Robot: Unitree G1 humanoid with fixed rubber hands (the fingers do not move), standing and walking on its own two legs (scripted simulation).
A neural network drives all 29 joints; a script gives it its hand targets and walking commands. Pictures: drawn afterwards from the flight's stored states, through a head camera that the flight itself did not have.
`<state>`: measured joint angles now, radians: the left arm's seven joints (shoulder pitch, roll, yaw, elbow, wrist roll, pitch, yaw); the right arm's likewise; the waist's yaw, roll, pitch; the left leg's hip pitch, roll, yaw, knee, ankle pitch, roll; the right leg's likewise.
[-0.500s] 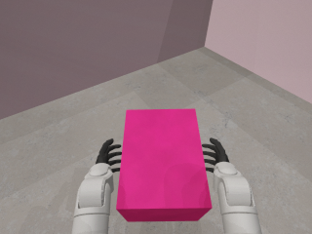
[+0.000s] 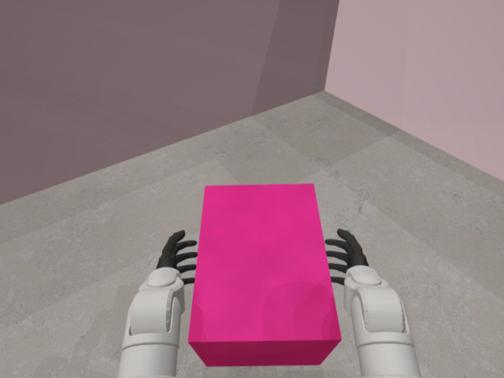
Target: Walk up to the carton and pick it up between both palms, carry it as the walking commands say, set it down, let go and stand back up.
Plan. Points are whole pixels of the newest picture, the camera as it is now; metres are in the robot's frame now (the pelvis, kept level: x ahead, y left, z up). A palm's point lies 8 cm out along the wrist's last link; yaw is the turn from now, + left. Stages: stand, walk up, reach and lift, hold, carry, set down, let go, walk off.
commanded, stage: carry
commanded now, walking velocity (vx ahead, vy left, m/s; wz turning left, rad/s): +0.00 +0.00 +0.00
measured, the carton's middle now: (261, 273) +0.34 +0.00 -0.04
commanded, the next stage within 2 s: hold in 0.70 s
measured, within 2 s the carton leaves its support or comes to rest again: neither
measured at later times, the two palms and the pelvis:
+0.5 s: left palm (163, 289) +0.26 +0.15 +0.04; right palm (354, 287) +0.26 -0.14 +0.04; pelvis -0.02 +0.01 +0.00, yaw +0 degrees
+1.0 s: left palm (160, 289) +0.25 +0.15 +0.06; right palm (363, 298) +0.24 -0.15 +0.06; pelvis -0.04 +0.02 +0.01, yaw -6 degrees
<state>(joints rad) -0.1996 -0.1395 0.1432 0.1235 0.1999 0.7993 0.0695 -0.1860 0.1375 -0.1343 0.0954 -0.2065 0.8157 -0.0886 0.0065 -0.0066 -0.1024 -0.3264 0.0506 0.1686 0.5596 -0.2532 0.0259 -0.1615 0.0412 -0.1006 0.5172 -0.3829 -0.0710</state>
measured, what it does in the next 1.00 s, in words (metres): stands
